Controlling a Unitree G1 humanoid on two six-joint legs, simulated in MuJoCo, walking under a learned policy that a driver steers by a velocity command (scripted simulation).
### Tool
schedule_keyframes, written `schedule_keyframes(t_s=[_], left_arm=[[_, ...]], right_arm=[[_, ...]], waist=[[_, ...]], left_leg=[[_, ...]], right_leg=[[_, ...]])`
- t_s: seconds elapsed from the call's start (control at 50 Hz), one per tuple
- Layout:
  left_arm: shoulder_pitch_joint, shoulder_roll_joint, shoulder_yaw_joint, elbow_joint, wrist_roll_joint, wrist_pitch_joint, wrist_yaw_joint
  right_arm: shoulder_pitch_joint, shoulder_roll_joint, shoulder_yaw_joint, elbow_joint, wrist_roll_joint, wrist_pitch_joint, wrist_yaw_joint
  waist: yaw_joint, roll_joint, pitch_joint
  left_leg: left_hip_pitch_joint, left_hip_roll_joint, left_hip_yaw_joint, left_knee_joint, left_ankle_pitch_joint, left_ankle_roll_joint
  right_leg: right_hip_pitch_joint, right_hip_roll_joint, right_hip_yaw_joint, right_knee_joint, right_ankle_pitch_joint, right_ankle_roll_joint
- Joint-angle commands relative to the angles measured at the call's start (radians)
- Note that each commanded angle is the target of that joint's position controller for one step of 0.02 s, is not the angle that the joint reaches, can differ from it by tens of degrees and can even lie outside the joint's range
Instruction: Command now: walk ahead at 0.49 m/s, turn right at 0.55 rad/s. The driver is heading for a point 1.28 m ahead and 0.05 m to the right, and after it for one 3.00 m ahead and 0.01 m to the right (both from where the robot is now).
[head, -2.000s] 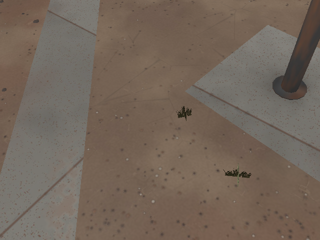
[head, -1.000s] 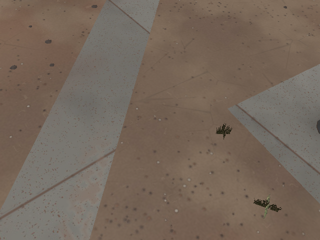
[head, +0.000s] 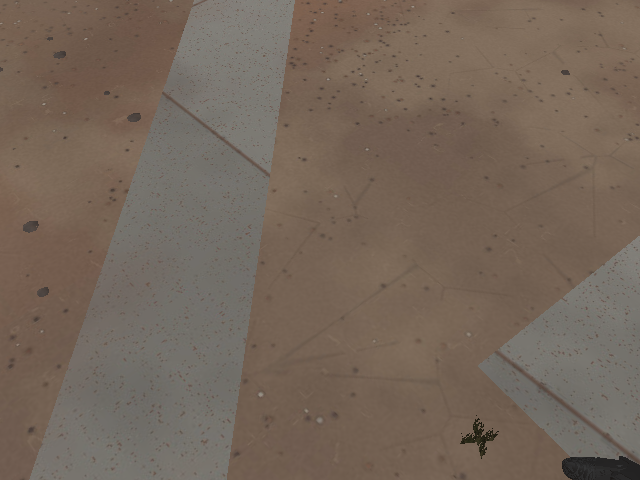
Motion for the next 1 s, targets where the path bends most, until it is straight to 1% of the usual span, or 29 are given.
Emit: schedule_keyframes(t_s=[0.02, 0.06, 0.1, 0.14, 0.22, 0.3, 0.32, 0.36, 0.38, 0.4, 0.42, 0.44, 0.46, 0.48, 0.5, 0.52, 0.54, 0.58, 0.64, 0.7, 0.74, 0.84, 0.86, 0.9, 0.92, 0.94, 0.96, 0.98, 1.0], left_arm=[[-0.074, 0.110, 0.032, -0.117, 0.008, -0.011, -0.006], [-0.078, 0.066, 0.023, -0.125, 0.003, 0.002, -0.014], [-0.117, 0.043, 0.016, -0.148, 0.011, 0.010, -0.017], [-0.156, 0.036, 0.010, -0.164, 0.016, 0.009, -0.025], [-0.268, 0.026, -0.001, -0.188, 0.013, -0.008, -0.050], [-0.372, 0.040, 0.001, -0.238, 0.010, -0.009, -0.070], [-0.379, 0.049, 0.005, -0.248, 0.011, -0.007, -0.074], [-0.324, 0.086, 0.026, -0.250, 0.018, 0.001, -0.074], [-0.209, 0.122, 0.048, -0.225, 0.018, 0.006, -0.070], [-0.037, 0.175, 0.080, -0.179, 0.014, 0.013, -0.055], [0.054, 0.268, 0.099, -0.160, 0.008, 0.020, -0.032], [0.032, 0.282, 0.086, -0.195, 0.010, 0.002, -0.038], [0.022, 0.184, 0.060, -0.182, 0.020, -0.011, -0.046], [-0.018, 0.160, 0.051, -0.171, 0.025, -0.021, -0.046], [-0.082, 0.131, 0.040, -0.164, 0.025, -0.027, -0.046], [-0.126, 0.099, 0.029, -0.164, 0.034, -0.035, -0.045], [-0.147, 0.087, 0.024, -0.163, 0.043, -0.042, -0.044], [-0.153, 0.090, 0.026, -0.137, 0.044, -0.063, -0.043], [-0.133, 0.097, 0.031, -0.096, 0.052, -0.078, -0.034], [-0.133, 0.099, 0.028, -0.075, 0.052, -0.078, -0.024], [-0.118, 0.111, 0.031, -0.058, 0.048, -0.077, -0.019], [-0.047, 0.135, 0.043, -0.001, 0.030, -0.046, -0.010], [-0.048, 0.143, 0.046, 0.004, 0.027, -0.036, -0.007], [-0.071, 0.171, 0.054, -0.001, 0.024, -0.020, 0.005], [-0.079, 0.184, 0.057, -0.005, 0.024, -0.012, 0.012], [-0.093, 0.186, 0.056, -0.010, 0.024, -0.004, 0.019], [-0.093, 0.170, 0.046, -0.021, 0.027, -0.008, 0.025], [0.021, 0.032, 0.001, -0.070, 0.059, -0.034, 0.008], [-0.039, 0.070, -0.003, -0.074, 0.043, -0.075, -0.011]], right_arm=[[0.120, -0.095, -0.035, -0.004, -0.010, 0.000, -0.006], [0.112, -0.095, -0.039, 0.015, -0.004, -0.009, -0.006], [0.114, -0.121, -0.050, 0.037, 0.004, -0.016, -0.006], [0.115, -0.148, -0.058, 0.056, 0.004, -0.016, -0.007], [0.124, -0.183, -0.064, 0.084, 0.010, -0.004, -0.012], [0.178, -0.221, -0.075, 0.120, 0.030, 0.015, -0.012], [0.183, -0.231, -0.078, 0.125, 0.035, 0.022, -0.013], [0.183, -0.263, -0.087, 0.126, 0.042, 0.036, -0.019], [0.174, -0.268, -0.088, 0.124, 0.046, 0.044, -0.023], [0.191, -0.237, -0.073, 0.121, 0.041, 0.044, -0.027], [0.246, -0.125, -0.034, 0.088, -0.006, 0.036, -0.022], [0.285, -0.099, -0.009, 0.064, 0.000, 0.006, -0.008], [0.184, -0.204, -0.039, 0.067, 0.046, -0.008, 0.003], [0.129, -0.198, -0.034, 0.048, 0.064, -0.015, 0.005], [0.114, -0.178, -0.030, 0.060, 0.049, -0.013, -0.003], [0.125, -0.179, -0.034, 0.070, 0.033, -0.004, -0.006], [0.162, -0.172, -0.034, 0.086, 0.033, 0.010, -0.003], [0.200, -0.138, -0.029, 0.110, 0.032, 0.035, -0.003], [0.131, -0.114, -0.025, 0.092, 0.032, 0.051, -0.011], [0.076, -0.095, -0.022, 0.079, 0.031, 0.041, 0.000], [0.019, -0.076, -0.013, 0.062, 0.030, 0.036, 0.011], [-0.092, -0.063, -0.004, -0.006, 0.028, 0.033, 0.047], [-0.098, -0.066, -0.005, -0.020, 0.027, 0.033, 0.055], [-0.060, -0.091, -0.018, -0.034, 0.027, 0.039, 0.062], [0.006, -0.117, -0.032, -0.027, 0.026, 0.045, 0.060], [0.132, -0.159, -0.057, -0.003, 0.027, 0.048, 0.053], [0.293, -0.221, -0.088, 0.029, 0.031, 0.054, 0.037], [0.332, -0.336, -0.112, 0.030, 0.034, 0.053, 0.024], [0.348, -0.273, -0.092, 0.006, 0.033, 0.045, 0.024]], waist=[[-0.080, 0.130, -0.034], [-0.064, 0.145, -0.014], [-0.060, 0.121, 0.009], [-0.065, 0.102, 0.014], [-0.102, 0.078, 0.032], [-0.124, 0.076, 0.057], [-0.117, 0.081, 0.053], [-0.067, 0.112, -0.007], [0.005, 0.108, -0.072], [0.087, 0.074, -0.161], [0.066, -0.146, -0.252], [0.025, -0.224, -0.437], [0.080, -0.075, -0.356], [0.060, -0.066, -0.215], [0.018, 0.006, -0.141], [-0.015, -0.014, -0.101], [-0.043, -0.037, -0.092], [-0.063, -0.028, -0.080], [-0.046, -0.012, -0.011], [-0.025, -0.019, 0.014], [0.002, -0.014, 0.037], [0.043, 0.005, 0.079], [0.037, -0.002, 0.075], [-0.004, -0.039, 0.020], [-0.044, -0.059, -0.033], [-0.118, -0.052, -0.107], [-0.202, 0.004, -0.195], [-0.115, 0.265, -0.304], [-0.158, 0.210, -0.446]], left_leg=[[0.334, 0.295, -0.324, -0.271, 0.008, 0.161], [0.273, 0.278, -0.229, -0.318, 0.074, 0.168], [0.256, 0.292, -0.168, -0.353, 0.136, 0.186], [0.273, 0.296, -0.105, -0.367, 0.191, 0.192], [0.291, 0.266, 0.037, -0.366, 0.243, 0.156], [0.390, 0.297, 0.096, -0.331, 0.295, 0.126], [0.419, 0.304, 0.112, -0.298, 0.375, 0.117], [0.452, 0.301, 0.154, -0.147, 0.703, 0.094], [0.423, 0.281, 0.185, 0.020, 0.814, 0.074], [0.276, 0.246, 0.201, 0.246, 0.741, 0.043], [-0.088, 0.152, 0.204, 0.599, 0.043, -0.009], [-0.317, 0.003, 0.000, 0.845, -0.440, -0.035], [-0.402, 0.068, -0.088, 0.880, -0.363, -0.024], [-0.418, 0.108, -0.064, 0.830, -0.285, -0.008], [-0.374, 0.157, -0.058, 0.753, -0.211, -0.007], [-0.314, 0.182, -0.065, 0.695, -0.162, -0.012], [-0.250, 0.195, -0.072, 0.681, -0.122, -0.018], [-0.214, 0.193, -0.067, 0.648, -0.077, -0.037], [-0.296, 0.176, -0.099, 0.531, 0.056, -0.059], [-0.293, 0.146, -0.094, 0.341, 0.241, -0.055], [-0.281, 0.134, -0.059, 0.237, 0.305, -0.046], [-0.369, 0.114, -0.013, 0.105, 0.214, 0.004], [-0.370, 0.104, 0.005, 0.094, 0.163, 0.018], [-0.272, 0.049, 0.065, 0.092, 0.056, 0.056], [-0.175, 0.010, 0.093, 0.102, 0.009, 0.079], [0.004, -0.031, 0.105, 0.069, 0.023, 0.109], [0.296, 0.001, 0.003, 0.025, 0.074, 0.158], [0.696, 0.275, -0.516, 0.004, -0.009, 0.344], [0.814, 0.370, -0.867, -0.165, -0.118, 0.427]], right_leg=[[-0.364, -0.132, 0.015, 0.080, 0.106, 0.014], [-0.333, -0.146, -0.011, 0.035, 0.125, 0.018], [-0.358, -0.157, -0.018, -0.037, 0.158, 0.028], [-0.377, -0.165, -0.022, -0.128, 0.239, 0.036], [-0.319, -0.146, -0.077, -0.354, 0.439, 0.017], [-0.308, -0.124, -0.125, -0.473, 0.405, -0.024], [-0.294, -0.109, -0.143, -0.491, 0.361, -0.041], [-0.171, -0.043, -0.200, -0.504, 0.257, -0.083], [-0.012, 0.002, -0.224, -0.543, 0.261, -0.115], [0.268, 0.020, -0.191, -0.584, 0.309, -0.154], [0.606, -0.220, 0.188, -0.595, 0.315, -0.254], [0.758, -0.419, 0.711, -0.777, 0.128, -0.418], [0.693, -0.400, 0.594, -0.825, 0.108, -0.355], [0.549, -0.366, 0.428, -0.826, 0.177, -0.312], [0.407, -0.321, 0.308, -0.830, 0.277, -0.271], [0.306, -0.288, 0.226, -0.851, 0.383, -0.255], [0.239, -0.269, 0.173, -0.885, 0.423, -0.247], [0.179, -0.264, 0.090, -0.937, 0.498, -0.254], [0.174, -0.247, -0.030, -0.985, 0.536, -0.230], [0.199, -0.218, -0.134, -1.004, 0.522, -0.186], [0.224, -0.229, -0.168, -1.022, 0.508, -0.173], [0.423, -0.300, -0.209, -0.960, 0.621, -0.162], [0.457, -0.310, -0.217, -0.927, 0.694, -0.154], [0.486, -0.310, -0.248, -0.807, 1.014, -0.128], [0.484, -0.304, -0.263, -0.699, 1.173, -0.113], [0.430, -0.277, -0.289, -0.519, 1.222, -0.089], [0.240, -0.237, -0.296, -0.260, 1.039, -0.050], [-0.222, -0.052, -0.265, 0.129, 0.180, 0.023], [-0.387, 0.037, -0.038, 0.290, -0.152, 0.026]])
